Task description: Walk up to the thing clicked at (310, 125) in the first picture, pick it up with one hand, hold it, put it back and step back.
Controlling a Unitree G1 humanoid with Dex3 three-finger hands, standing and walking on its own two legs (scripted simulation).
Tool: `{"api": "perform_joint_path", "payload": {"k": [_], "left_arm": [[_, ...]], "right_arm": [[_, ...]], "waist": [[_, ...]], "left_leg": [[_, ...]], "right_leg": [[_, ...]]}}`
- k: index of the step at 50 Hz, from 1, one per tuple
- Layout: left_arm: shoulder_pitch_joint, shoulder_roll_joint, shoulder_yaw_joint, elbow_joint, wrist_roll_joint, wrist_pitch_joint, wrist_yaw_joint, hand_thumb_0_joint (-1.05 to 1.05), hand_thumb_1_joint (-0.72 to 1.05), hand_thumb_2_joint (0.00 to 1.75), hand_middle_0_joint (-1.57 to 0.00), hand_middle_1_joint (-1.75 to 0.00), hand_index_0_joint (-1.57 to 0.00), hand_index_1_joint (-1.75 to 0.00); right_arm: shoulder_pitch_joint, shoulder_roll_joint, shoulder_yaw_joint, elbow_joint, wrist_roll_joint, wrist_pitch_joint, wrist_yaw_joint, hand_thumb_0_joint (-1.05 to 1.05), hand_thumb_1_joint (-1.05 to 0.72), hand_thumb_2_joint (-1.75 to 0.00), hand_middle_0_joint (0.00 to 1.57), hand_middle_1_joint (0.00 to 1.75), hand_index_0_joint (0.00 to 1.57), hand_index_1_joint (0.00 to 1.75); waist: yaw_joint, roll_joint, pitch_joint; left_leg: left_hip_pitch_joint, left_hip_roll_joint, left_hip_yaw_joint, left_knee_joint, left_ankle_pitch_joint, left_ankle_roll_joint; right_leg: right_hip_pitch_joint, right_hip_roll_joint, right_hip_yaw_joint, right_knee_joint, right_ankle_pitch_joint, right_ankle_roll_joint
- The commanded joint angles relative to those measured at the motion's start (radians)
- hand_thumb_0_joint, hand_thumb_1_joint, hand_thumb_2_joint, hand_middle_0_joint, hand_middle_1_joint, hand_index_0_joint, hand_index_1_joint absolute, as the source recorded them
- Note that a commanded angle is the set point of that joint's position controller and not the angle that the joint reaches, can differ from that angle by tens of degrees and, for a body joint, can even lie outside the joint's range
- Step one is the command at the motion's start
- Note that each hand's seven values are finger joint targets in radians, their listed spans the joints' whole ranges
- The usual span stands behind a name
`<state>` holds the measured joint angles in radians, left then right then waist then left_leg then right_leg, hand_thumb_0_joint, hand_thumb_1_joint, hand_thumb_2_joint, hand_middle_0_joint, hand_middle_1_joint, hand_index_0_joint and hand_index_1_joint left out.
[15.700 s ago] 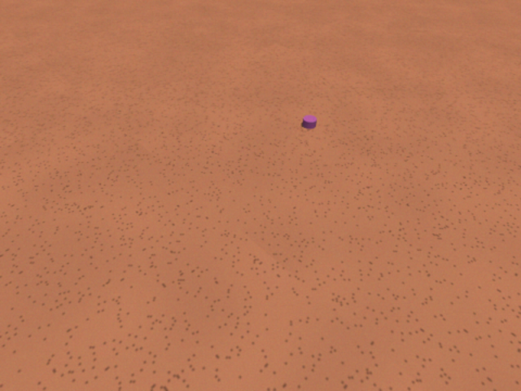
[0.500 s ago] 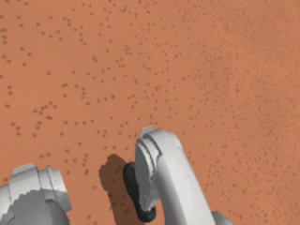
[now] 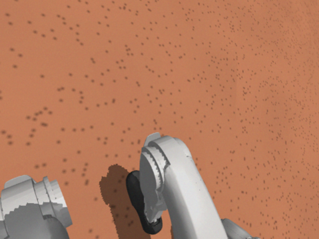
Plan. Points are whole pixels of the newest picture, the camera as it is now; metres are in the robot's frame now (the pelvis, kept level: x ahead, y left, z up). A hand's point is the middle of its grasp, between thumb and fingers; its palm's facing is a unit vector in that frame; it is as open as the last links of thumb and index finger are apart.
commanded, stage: close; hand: left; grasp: from above
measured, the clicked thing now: out of the picture +0.42 +0.35 -0.27
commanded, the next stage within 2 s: settle in 1.08 s
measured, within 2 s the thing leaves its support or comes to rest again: leaves its support in 1.50 s
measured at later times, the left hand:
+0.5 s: hand out of the picture +0.41 +0.34 -0.25, palm faces -0.44 -0.18 -0.88, open 11.4 cm
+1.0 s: hand out of the picture +0.41 +0.34 -0.25, palm faces -0.44 -0.18 -0.88, open 11.0 cm
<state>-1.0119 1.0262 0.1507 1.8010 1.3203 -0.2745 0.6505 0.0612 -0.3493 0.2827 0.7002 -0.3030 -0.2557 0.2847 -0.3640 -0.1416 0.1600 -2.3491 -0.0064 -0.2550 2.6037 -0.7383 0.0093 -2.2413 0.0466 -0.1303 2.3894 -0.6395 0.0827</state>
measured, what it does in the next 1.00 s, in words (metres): stands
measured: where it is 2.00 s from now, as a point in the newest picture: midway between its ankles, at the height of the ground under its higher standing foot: (109, 238)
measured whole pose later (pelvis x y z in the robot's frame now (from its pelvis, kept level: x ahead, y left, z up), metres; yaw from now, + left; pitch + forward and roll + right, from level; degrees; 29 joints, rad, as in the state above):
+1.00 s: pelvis +0.00 +0.00 +0.01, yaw +0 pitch +26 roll -16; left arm -1.03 1.05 0.09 1.80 1.29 -0.29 0.67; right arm 0.05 -0.35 0.32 0.66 -0.30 -0.27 0.28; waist -0.36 -0.15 0.18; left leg -2.33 0.00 -0.27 2.58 -0.73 0.01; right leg -2.22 0.05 -0.14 2.36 -0.63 0.08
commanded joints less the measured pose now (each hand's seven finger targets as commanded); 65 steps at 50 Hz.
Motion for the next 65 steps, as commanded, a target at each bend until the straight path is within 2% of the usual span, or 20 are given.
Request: {"api": "perform_joint_path", "payload": {"k": [1, 7, 8, 9, 13, 15, 18, 20, 21, 22, 28, 32, 34, 38, 42, 46, 53, 58, 60, 65], "left_arm": [[-0.221, 0.202, -0.018, -0.104, -0.012, -0.015, 0.042, 0.00, -0.15, 0.81, -0.28, -1.00, -0.32, -0.96], [-0.212, 0.206, -0.029, -0.100, -0.007, -0.017, 0.057, 0.00, -0.09, 0.78, -0.34, -0.97, -0.38, -0.93], [-0.219, 0.220, -0.010, -0.104, -0.010, -0.017, 0.063, 0.00, -0.07, 0.78, -0.34, -0.97, -0.38, -0.93], [-0.212, 0.207, -0.026, -0.092, -0.008, -0.016, 0.059, 0.00, -0.06, 0.78, -0.36, -0.96, -0.40, -0.92], [-0.224, 0.227, -0.013, -0.119, -0.014, -0.009, 0.064, 0.00, -0.04, 0.76, -0.37, -0.95, -0.41, -0.91], [-0.232, 0.196, -0.040, -0.102, -0.022, -0.008, 0.059, 0.00, -0.03, 0.74, -0.38, -0.95, -0.42, -0.90], [-0.235, 0.228, -0.015, -0.111, -0.021, -0.005, 0.054, 0.00, 0.01, 0.76, -0.42, -0.94, -0.45, -0.90], [-0.230, 0.207, -0.033, -0.116, -0.024, -0.003, 0.050, 0.00, 0.01, 0.76, -0.41, -0.95, -0.45, -0.91], [-0.226, 0.219, -0.020, -0.105, -0.023, -0.002, 0.051, 0.00, 0.01, 0.76, -0.41, -0.95, -0.45, -0.91], [-0.219, 0.196, -0.040, -0.099, -0.025, -0.002, 0.051, 0.00, 0.02, 0.74, -0.41, -0.96, -0.45, -0.91], [-0.222, 0.228, -0.018, -0.096, -0.018, -0.007, 0.048, 0.00, 0.08, 0.74, -0.45, -0.95, -0.50, -0.90], [-0.225, 0.187, -0.051, -0.086, -0.017, -0.008, 0.042, 0.00, 0.14, 0.76, -0.49, -0.97, -0.53, -0.92], [-0.231, 0.209, -0.043, -0.101, -0.021, -0.012, 0.048, 0.00, 0.16, 0.78, -0.52, -0.96, -0.56, -0.91], [-0.216, 0.189, -0.052, -0.079, -0.018, -0.016, 0.046, 0.00, 0.23, 0.78, -0.55, -0.98, -0.60, -0.93], [-0.217, 0.182, -0.067, -0.069, -0.024, -0.017, 0.045, 0.00, 0.28, 0.81, -0.60, -1.00, -0.64, -0.95], [-0.200, 0.189, -0.067, -0.083, -0.033, -0.016, 0.045, 0.00, 0.32, 0.85, -0.63, -1.01, -0.68, -0.96], [-0.204, 0.173, -0.076, -0.085, -0.040, -0.014, 0.042, 0.00, 0.42, 0.84, -0.70, -1.00, -0.75, -0.95], [-0.216, 0.209, -0.050, -0.093, -0.034, -0.014, 0.047, 0.00, 0.45, 0.88, -0.73, -1.01, -0.77, -0.97], [-0.204, 0.177, -0.072, -0.076, -0.038, -0.009, 0.043, 0.00, 0.38, 0.88, -0.71, -1.04, -0.76, -0.99], [-0.225, 0.217, -0.059, -0.104, -0.035, 0.002, 0.029, 0.00, 0.36, 0.89, -0.72, -1.01, -0.76, -0.97]], "right_arm": [[0.160, -0.334, -0.087, 0.007, 0.016, -0.004, -0.003, 0.00, -0.89, -0.90, 0.20, 0.30, 0.20, 0.30], [0.147, -0.342, -0.084, 0.003, 0.014, -0.009, 0.000, 0.00, -0.89, -0.90, 0.20, 0.30, 0.20, 0.30], [0.160, -0.341, -0.079, 0.005, 0.011, -0.008, 0.001, 0.00, -0.89, -0.90, 0.20, 0.30, 0.20, 0.30], [0.149, -0.339, -0.076, 0.000, 0.013, -0.011, 0.003, 0.00, -0.89, -0.90, 0.20, 0.30, 0.20, 0.30], [0.158, -0.342, -0.079, 0.007, 0.016, -0.013, 0.000, 0.00, -0.89, -0.90, 0.20, 0.30, 0.20, 0.30], [0.147, -0.354, -0.093, 0.003, 0.016, -0.018, -0.002, 0.00, -0.90, -0.90, 0.20, 0.30, 0.20, 0.30], [0.163, -0.348, -0.088, -0.003, 0.021, -0.016, -0.002, 0.00, -0.90, -0.90, 0.20, 0.30, 0.20, 0.30], [0.148, -0.344, -0.089, -0.004, 0.025, -0.017, -0.006, 0.00, -0.90, -0.90, 0.20, 0.30, 0.20, 0.30], [0.165, -0.339, -0.080, -0.002, 0.025, -0.016, -0.003, 0.00, -0.90, -0.90, 0.20, 0.30, 0.20, 0.30], [0.153, -0.349, -0.091, -0.006, 0.023, -0.014, -0.007, 0.00, -0.90, -0.90, 0.20, 0.30, 0.20, 0.30], [0.170, -0.342, -0.075, -0.014, 0.022, -0.008, -0.006, 0.00, -0.89, -0.90, 0.20, 0.30, 0.20, 0.30], [0.156, -0.340, -0.075, -0.016, 0.023, -0.011, -0.009, 0.00, -0.90, -0.90, 0.20, 0.30, 0.20, 0.30], [0.154, -0.343, -0.076, -0.011, 0.022, -0.006, -0.012, 0.00, -0.90, -0.90, 0.20, 0.30, 0.20, 0.30], [0.164, -0.335, -0.063, -0.016, 0.017, -0.006, -0.007, 0.00, -0.89, -0.90, 0.20, 0.30, 0.20, 0.30], [0.152, -0.339, -0.061, -0.022, 0.017, -0.006, -0.013, 0.00, -0.90, -0.90, 0.20, 0.30, 0.20, 0.30], [0.148, -0.335, -0.060, -0.019, 0.019, -0.006, -0.017, 0.00, -0.90, -0.90, 0.20, 0.30, 0.20, 0.30], [0.157, -0.335, -0.055, -0.028, 0.017, -0.008, -0.013, 0.00, -0.90, -0.90, 0.20, 0.30, 0.20, 0.30], [0.175, -0.340, -0.054, -0.024, 0.017, -0.002, -0.017, 0.00, -0.90, -0.90, 0.20, 0.30, 0.20, 0.30], [0.158, -0.339, -0.051, -0.036, 0.019, -0.005, -0.016, 0.00, -0.91, -0.90, 0.20, 0.30, 0.20, 0.30], [0.168, -0.335, -0.052, -0.035, 0.023, -0.003, -0.017, 0.00, -0.91, -0.90, 0.20, 0.30, 0.20, 0.30]], "waist": [[-0.058, 0.511, -0.590], [-0.050, 0.520, -0.583], [-0.051, 0.523, -0.591], [-0.055, 0.516, -0.570], [-0.049, 0.504, -0.608], [-0.057, 0.514, -0.570], [-0.050, 0.504, -0.581], [-0.051, 0.498, -0.590], [-0.053, 0.501, -0.589], [-0.057, 0.490, -0.588], [-0.051, 0.508, -0.581], [-0.063, 0.516, -0.554], [-0.056, 0.516, -0.575], [-0.065, 0.509, -0.563], [-0.073, 0.492, -0.547], [-0.061, 0.487, -0.561], [-0.070, 0.475, -0.549], [-0.060, 0.511, -0.578], [-0.073, 0.486, -0.545], [-0.060, 0.513, -0.560]], "left_leg": [[0.479, 0.030, 0.092, -0.298, 0.220, -0.007], [0.492, 0.035, 0.086, -0.303, 0.226, -0.012], [0.499, 0.035, 0.080, -0.312, 0.232, -0.013], [0.488, 0.035, 0.081, -0.304, 0.218, -0.012], [0.484, 0.035, 0.087, -0.303, 0.229, -0.008], [0.468, 0.034, 0.086, -0.313, 0.185, -0.010], [0.474, 0.035, 0.086, -0.318, 0.182, -0.009], [0.474, 0.036, 0.085, -0.310, 0.192, -0.008], [0.477, 0.035, 0.085, -0.310, 0.207, -0.008], [0.462, 0.036, 0.089, -0.310, 0.190, -0.006], [0.489, 0.037, 0.074, -0.329, 0.218, -0.012], [0.489, 0.036, 0.079, -0.323, 0.198, -0.015], [0.484, 0.037, 0.077, -0.331, 0.197, -0.014], [0.488, 0.037, 0.072, -0.328, 0.223, -0.015], [0.470, 0.038, 0.077, -0.329, 0.183, -0.013], [0.470, 0.038, 0.082, -0.324, 0.183, -0.012], [0.468, 0.038, 0.077, -0.325, 0.177, -0.011], [0.494, 0.040, 0.070, -0.338, 0.215, -0.017], [0.477, 0.039, 0.070, -0.328, 0.200, -0.014], [0.493, 0.039, 0.076, -0.340, 0.196, -0.016]], "right_leg": [[0.320, 0.027, -0.152, -0.156, 0.232, -0.087], [0.313, 0.031, -0.152, -0.155, 0.232, -0.089], [0.313, 0.032, -0.158, -0.157, 0.232, -0.089], [0.303, 0.027, -0.156, -0.152, 0.224, -0.087], [0.338, 0.033, -0.149, -0.172, 0.234, -0.088], [0.312, 0.030, -0.148, -0.175, 0.198, -0.090], [0.317, 0.029, -0.149, -0.176, 0.196, -0.090], [0.328, 0.031, -0.145, -0.180, 0.207, -0.089], [0.328, 0.029, -0.149, -0.174, 0.218, -0.088], [0.336, 0.034, -0.144, -0.187, 0.208, -0.090], [0.317, 0.031, -0.155, -0.172, 0.220, -0.090], [0.299, 0.026, -0.156, -0.167, 0.211, -0.090], [0.319, 0.033, -0.153, -0.187, 0.209, -0.092], [0.315, 0.030, -0.160, -0.170, 0.228, -0.090], [0.332, 0.033, -0.155, -0.192, 0.206, -0.090], [0.340, 0.035, -0.150, -0.203, 0.203, -0.089], [0.341, 0.032, -0.153, -0.201, 0.203, -0.087], [0.344, 0.035, -0.158, -0.195, 0.223, -0.091], [0.334, 0.031, -0.159, -0.196, 0.221, -0.088], [0.341, 0.029, -0.151, -0.196, 0.213, -0.090]]}}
